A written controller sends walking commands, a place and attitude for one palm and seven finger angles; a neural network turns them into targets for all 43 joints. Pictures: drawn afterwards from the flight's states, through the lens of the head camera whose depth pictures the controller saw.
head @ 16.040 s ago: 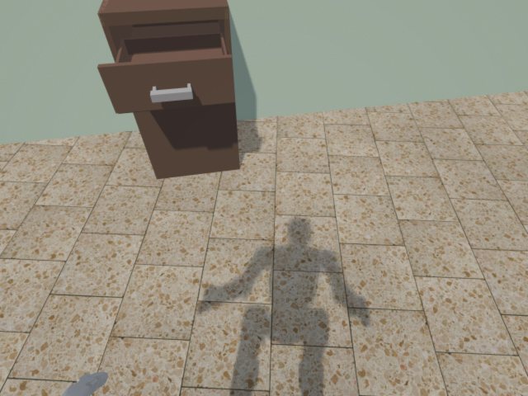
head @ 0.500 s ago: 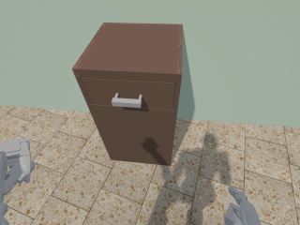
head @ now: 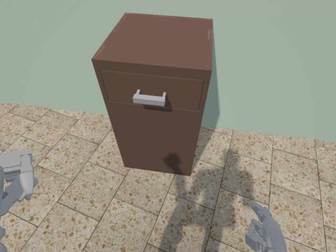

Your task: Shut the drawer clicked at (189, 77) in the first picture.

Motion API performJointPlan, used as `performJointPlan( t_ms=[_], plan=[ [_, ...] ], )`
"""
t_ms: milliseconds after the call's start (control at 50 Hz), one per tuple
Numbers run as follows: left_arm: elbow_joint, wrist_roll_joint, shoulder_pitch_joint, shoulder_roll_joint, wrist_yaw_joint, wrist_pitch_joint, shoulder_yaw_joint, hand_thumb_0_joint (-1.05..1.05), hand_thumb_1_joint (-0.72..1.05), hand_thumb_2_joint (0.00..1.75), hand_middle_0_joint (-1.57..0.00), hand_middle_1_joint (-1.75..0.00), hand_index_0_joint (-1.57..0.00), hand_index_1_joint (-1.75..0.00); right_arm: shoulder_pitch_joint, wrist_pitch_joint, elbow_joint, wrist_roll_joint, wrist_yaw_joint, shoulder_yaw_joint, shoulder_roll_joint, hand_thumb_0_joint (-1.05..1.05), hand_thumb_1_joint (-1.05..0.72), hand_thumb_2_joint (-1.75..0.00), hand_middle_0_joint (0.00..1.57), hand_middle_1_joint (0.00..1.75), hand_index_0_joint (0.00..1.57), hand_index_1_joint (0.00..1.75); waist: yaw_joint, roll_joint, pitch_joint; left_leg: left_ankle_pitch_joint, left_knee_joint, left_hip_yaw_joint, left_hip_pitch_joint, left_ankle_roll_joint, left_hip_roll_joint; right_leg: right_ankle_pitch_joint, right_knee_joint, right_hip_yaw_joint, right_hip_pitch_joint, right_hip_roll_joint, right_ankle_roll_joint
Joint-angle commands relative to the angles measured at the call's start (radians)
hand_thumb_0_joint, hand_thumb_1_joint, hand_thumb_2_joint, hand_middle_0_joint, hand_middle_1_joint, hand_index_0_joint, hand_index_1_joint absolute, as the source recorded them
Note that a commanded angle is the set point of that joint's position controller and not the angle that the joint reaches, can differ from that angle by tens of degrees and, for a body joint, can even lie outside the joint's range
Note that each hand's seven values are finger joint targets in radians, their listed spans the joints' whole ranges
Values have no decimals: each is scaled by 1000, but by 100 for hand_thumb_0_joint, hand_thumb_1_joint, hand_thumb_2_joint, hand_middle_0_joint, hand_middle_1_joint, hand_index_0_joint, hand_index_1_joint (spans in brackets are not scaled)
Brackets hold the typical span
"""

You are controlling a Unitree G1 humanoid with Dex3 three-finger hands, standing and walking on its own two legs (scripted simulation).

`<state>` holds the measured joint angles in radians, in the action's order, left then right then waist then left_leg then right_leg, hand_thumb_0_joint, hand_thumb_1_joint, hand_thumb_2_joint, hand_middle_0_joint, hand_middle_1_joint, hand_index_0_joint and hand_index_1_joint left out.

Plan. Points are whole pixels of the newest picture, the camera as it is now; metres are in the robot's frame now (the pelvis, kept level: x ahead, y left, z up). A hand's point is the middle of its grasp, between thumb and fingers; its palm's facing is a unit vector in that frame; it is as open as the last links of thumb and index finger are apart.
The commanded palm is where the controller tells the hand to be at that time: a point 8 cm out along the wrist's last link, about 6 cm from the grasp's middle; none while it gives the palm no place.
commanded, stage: step back with the hand held close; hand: left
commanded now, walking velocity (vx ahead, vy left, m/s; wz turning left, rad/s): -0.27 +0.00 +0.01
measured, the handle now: (150, 96) +0.68 +0.12 -0.07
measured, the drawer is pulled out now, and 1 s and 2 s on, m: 0.00 0.00 0.00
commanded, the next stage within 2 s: stop stepping back and stand still in 1.06 s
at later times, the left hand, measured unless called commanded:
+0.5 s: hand (31, 202) +0.16 +0.22 +0.17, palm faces +0.35 -0.80 -0.48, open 3.2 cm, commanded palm +0.08 +0.27 +0.19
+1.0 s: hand out of the picture +0.09 +0.18 +0.19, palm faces +0.21 -0.81 -0.55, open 3.2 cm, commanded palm +0.02 +0.23 +0.19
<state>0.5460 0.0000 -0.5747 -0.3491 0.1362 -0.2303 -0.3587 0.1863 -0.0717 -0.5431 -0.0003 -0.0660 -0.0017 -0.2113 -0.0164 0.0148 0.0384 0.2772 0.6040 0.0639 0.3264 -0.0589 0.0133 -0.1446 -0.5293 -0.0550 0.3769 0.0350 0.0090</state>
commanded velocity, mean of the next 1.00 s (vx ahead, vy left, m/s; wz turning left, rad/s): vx -0.39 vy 0.00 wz -0.03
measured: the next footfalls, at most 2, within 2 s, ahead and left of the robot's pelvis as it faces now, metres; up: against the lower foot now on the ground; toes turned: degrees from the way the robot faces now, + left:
right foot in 0.72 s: -0.16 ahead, -0.15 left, +0.00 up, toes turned -3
left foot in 1.34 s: -0.18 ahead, +0.09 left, +0.00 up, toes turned +4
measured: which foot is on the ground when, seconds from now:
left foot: down 0.00-1.00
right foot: down 0.00-0.52, up 0.54-0.70, down 0.72-1.00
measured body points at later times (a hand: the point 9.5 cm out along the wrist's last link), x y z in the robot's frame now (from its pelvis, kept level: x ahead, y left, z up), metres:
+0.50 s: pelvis -0.04 -0.01 +0.00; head -0.01 +0.00 +0.44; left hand +0.13 +0.26 +0.20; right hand +0.14 -0.26 -0.08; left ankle +0.03 +0.09 -0.73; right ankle +0.08 -0.13 -0.73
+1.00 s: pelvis -0.12 -0.05 +0.01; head -0.08 -0.02 +0.45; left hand +0.07 +0.22 +0.22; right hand +0.07 -0.29 -0.05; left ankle +0.00 +0.07 -0.73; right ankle -0.19 -0.14 -0.72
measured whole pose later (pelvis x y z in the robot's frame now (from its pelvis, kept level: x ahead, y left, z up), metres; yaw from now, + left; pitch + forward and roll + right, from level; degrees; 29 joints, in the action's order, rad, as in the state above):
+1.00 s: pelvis -0.12 -0.05 +0.01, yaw -2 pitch +3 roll -1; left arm 0.66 0.05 -0.64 -0.52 0.08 -0.34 -0.47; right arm 0.13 -0.08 -0.56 -0.01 -0.06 0.00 -0.18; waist 0.03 -0.06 0.03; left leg 0.02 0.41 0.12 0.44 -0.01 -0.10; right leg -0.34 -0.56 0.00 0.22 -0.07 0.04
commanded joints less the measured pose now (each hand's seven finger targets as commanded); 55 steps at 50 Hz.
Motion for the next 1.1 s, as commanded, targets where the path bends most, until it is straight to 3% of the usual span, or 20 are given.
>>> performJointPlan(
  t_ms=[0, 140, 260, 340, 400, 460, 520, 580, 660, 700, 740, 780, 820, 860, 900, 940, 1000, 1040, 1060, 1080],
  plan=[
    [251, 7, 26, -191, 25, -82, -131, 0, 90, 90, -140, -160, -140, -160, -52, -56, 150, -10, -11, 61, -143, 0, -90, -90, 20, 30, 20, 30, 32, -21, -91, 270, -191, -145, 218, -25, -75, -186, 126, 191, -196, 61, -31],
    [250, -8, -18, -204, 32, -104, -177, 0, 90, 90, -140, -160, -140, -160, -78, -71, 155, -6, -19, 67, -148, 0, -90, -90, 20, 30, 20, 30, 15, 156, -126, 277, -360, -243, 474, -69, -182, 121, -175, 85, -470, -51, 9],
    [245, -1, -35, -212, 15, -113, -195, 0, 90, 90, -140, -160, -140, -160, -68, -73, 139, -3, -14, 83, -144, 0, -90, -90, 20, 30, 20, 30, 22, 18, -138, 180, -218, -173, 417, -45, -122, 299, -126, 185, -408, -3, -11],
    [245, 11, -11, -223, 18, -113, -182, 0, 90, 90, -140, -160, -140, -160, -44, -54, 115, -8, -1, 93, -136, 0, -90, -90, 20, 30, 20, 30, 39, -103, -138, 210, -30, -113, 235, 0, -34, 27, 127, 344, -155, 129, -76],
    [252, 27, -25, -232, 32, -112, -176, 0, 90, 90, -140, -160, -140, -160, -39, -31, 97, -8, 8, 89, -116, 0, -90, -90, 20, 30, 20, 30, 46, -158, -165, 127, 53, -87, 37, 23, -11, -190, 243, 316, 29, 182, -99],
    [266, 25, -59, -237, 42, -125, -187, 0, 90, 90, -140, -160, -140, -160, -61, -30, 105, -8, -4, 86, -129, 0, -90, -90, 20, 30, 20, 30, 52, -7, -161, 135, -150, -181, 62, -17, -86, -169, 104, 181, 16, 56, -37],
    [286, -7, -25, -222, 34, -138, -210, 0, 90, 90, -140, -160, -140, -160, -99, -61, 134, -8, -19, 87, -147, 0, -90, -90, 20, 30, 20, 30, 35, 287, -154, 428, -459, -402, 517, -129, -327, -108, -414, 83, -357, -127, 23],
    [239, -6, -28, -218, 33, -127, -218, 0, 90, 90, -140, -160, -140, -160, -83, -77, 117, -8, -18, 101, -136, 0, -90, -90, 20, 30, 20, 30, 25, 156, -106, 354, -405, -358, 517, -142, -335, -214, -463, 129, -318, -134, 16],
    [247, 30, -66, -172, 14, -144, -143, 0, 90, 90, -140, -160, -140, -160, -58, -120, 60, -24, -3, 86, -122, 0, -90, -90, 20, 30, 20, 30, 28, 142, -123, -44, -267, -260, 48, -63, -246, -261, -16, 73, -84, -86, -5],
    [265, 39, -21, -195, 5, -172, -140, 0, 90, 90, -140, -160, -140, -160, -40, -133, 15, -41, 3, 80, -130, 0, -90, -90, 20, 30, 20, 30, 29, 145, -176, -394, -177, -215, -177, -33, -228, -122, 158, 90, -11, -63, -4],
    [284, 19, 33, -229, 0, -191, -150, 0, 90, 90, -140, -160, -140, -160, -7, -114, -15, -45, 8, 81, -114, 0, -90, -90, 20, 30, 20, 30, 28, 58, -281, -718, -31, -79, -333, 0, -176, 353, 193, 134, -28, 0, 18],
    [335, 25, 100, -261, -2, -186, -161, 0, 90, 90, -140, -160, -140, -160, -61, -90, 39, -25, -2, 68, -92, 0, -90, -90, 20, 30, 20, 30, 35, -80, -376, -666, -5, 74, -374, 31, -89, 834, 151, 117, -93, 32, 94],
    [319, 47, 51, -273, -9, -168, -190, 0, 90, 90, -140, -160, -140, -160, -100, -85, 93, 11, -11, 76, -100, 0, -90, -90, 20, 30, 20, 30, 22, -231, -382, -377, 9, 60, -241, 30, -32, 1055, 107, 109, -203, 77, 161],
    [280, 54, -125, -298, -16, -165, -256, 0, 90, 90, -140, -160, -140, -160, -133, -72, 149, 11, -22, 46, -86, 0, -90, -90, 20, 30, 20, 30, 1, -122, -336, -311, -53, 51, -211, 21, -48, 903, 68, 103, -181, 78, 96],
    [288, 62, -156, -297, -33, -158, -261, 0, 90, 90, -140, -160, -140, -160, -142, -53, 152, -1, -22, 40, -107, 0, -90, -90, 20, 30, 20, 30, 4, 69, -335, -707, -135, 23, -295, 12, -107, 657, 0, 65, -120, -3, 76],
    [257, 68, -126, -252, -48, -152, -218, 0, 90, 90, -140, -160, -140, -160, -105, -56, 126, -14, 0, 58, -124, 0, -90, -90, 20, 30, 20, 30, 20, 206, -301, -870, -180, -59, -362, -34, -225, 22, -88, 48, 8, -68, 71],
    [200, 79, -120, -236, -49, -138, -212, 0, 90, 90, -140, -160, -140, -160, -99, -80, 122, -31, 15, 74, -145, 0, -90, -90, 20, 30, 20, 30, 10, 286, -167, -220, -357, -102, -7, -52, -305, -381, -148, 45, -146, -82, 23],
    [199, 74, -116, -236, -41, -121, -217, 0, 90, 90, -140, -160, -140, -160, -134, -66, 155, -22, 14, 73, -137, 0, -90, -90, 20, 30, 20, 30, -1, 173, -60, 138, -350, -85, 217, -14, -245, -241, 0, 32, -243, -61, -3],
    [195, 70, -136, -262, -37, -118, -224, 0, 90, 90, -140, -160, -140, -160, -126, -55, 165, -14, 13, 74, -119, 0, -90, -90, 20, 30, 20, 30, 6, -16, -57, 174, -189, -20, 201, 23, -154, -227, 148, 135, -172, 12, -5],
    [206, 57, -134, -296, -31, -116, -226, 0, 90, 90, -140, -160, -140, -160, -96, -41, 168, -3, 19, 72, -96, 0, -90, -90, 20, 30, 20, 30, 7, -305, -66, 168, 149, 65, 83, 81, 9, -333, 431, 405, 75, 201, -35]
  ],
)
